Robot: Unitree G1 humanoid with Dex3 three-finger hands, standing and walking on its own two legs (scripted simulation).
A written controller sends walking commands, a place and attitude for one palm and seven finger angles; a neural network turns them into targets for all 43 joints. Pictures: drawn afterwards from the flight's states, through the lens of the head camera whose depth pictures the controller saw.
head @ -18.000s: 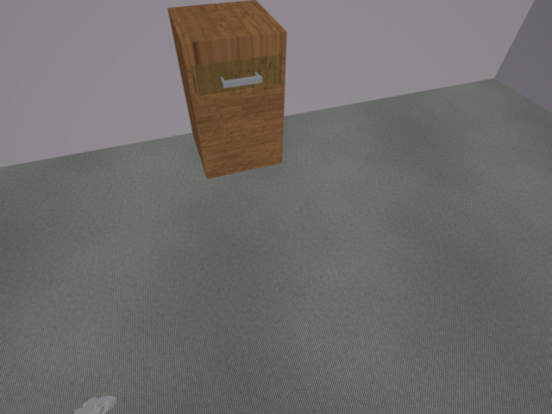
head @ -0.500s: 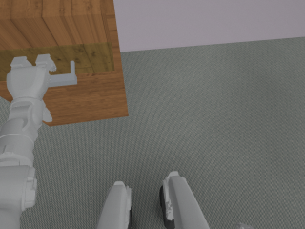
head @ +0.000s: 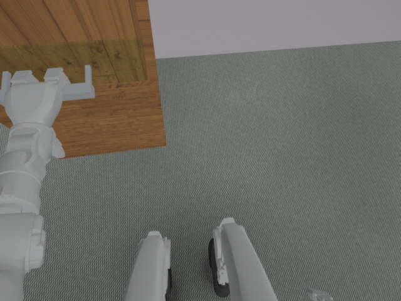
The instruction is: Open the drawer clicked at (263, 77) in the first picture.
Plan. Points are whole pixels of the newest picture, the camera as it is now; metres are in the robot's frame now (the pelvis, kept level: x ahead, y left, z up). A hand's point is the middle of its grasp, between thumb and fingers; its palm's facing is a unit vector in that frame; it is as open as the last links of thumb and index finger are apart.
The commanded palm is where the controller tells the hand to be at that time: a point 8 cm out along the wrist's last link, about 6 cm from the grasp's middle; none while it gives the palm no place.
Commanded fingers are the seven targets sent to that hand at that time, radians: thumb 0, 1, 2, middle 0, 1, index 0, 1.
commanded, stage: lower the fingers behind the handle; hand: left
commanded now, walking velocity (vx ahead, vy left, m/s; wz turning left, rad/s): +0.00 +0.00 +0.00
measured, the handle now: (48, 84) +0.54 +0.29 -0.04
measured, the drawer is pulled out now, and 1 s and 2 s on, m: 0.00 0.00 0.05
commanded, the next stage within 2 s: close the thumb around the handle in 0.56 s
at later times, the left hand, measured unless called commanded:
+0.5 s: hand (52, 112) +0.49 +0.28 -0.06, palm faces -0.07 -0.03 -1.00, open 13.8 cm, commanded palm +0.49 +0.27 -0.01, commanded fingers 0.00 -0.50 0.30 -0.30 -1.20 -0.30 -1.20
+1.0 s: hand (50, 112) +0.49 +0.29 -0.06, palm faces -0.05 -0.03 -1.00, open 10.6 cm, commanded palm +0.48 +0.27 -0.01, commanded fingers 0.00 0.51 0.73 -0.37 -1.31 -0.37 -1.31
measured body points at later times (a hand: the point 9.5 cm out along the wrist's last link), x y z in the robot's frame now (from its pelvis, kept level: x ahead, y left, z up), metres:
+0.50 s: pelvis -0.01 +0.00 -0.01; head +0.19 +0.02 +0.39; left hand +0.49 +0.28 -0.01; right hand +0.04 -0.27 -0.14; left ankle +0.01 +0.10 -0.56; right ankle +0.08 -0.12 -0.56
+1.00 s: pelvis -0.01 +0.00 -0.01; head +0.19 +0.03 +0.39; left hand +0.49 +0.29 -0.01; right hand +0.05 -0.27 -0.14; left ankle +0.01 +0.10 -0.56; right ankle +0.08 -0.12 -0.56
